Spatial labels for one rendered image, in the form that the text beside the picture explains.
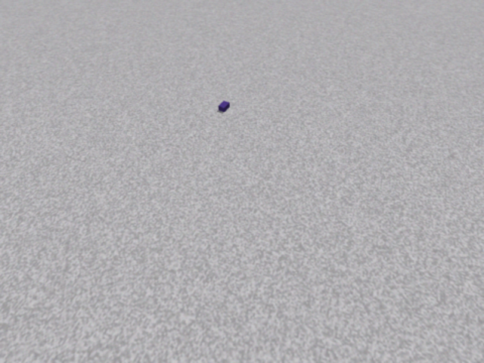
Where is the small box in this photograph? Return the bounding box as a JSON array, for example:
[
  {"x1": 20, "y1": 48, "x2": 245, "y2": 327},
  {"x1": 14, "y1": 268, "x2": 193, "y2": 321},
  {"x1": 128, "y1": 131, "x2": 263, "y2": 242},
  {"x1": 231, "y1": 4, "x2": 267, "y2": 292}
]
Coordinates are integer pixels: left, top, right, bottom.
[{"x1": 219, "y1": 101, "x2": 230, "y2": 112}]

